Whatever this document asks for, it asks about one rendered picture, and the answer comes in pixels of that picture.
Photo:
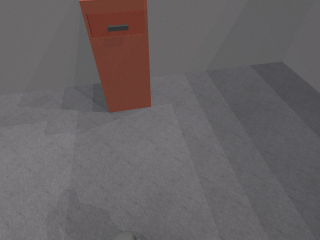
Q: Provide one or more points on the drawer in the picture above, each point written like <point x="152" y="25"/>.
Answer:
<point x="99" y="23"/>

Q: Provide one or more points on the cabinet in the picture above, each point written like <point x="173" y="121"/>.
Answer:
<point x="122" y="61"/>

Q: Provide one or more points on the handle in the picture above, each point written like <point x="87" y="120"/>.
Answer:
<point x="122" y="27"/>

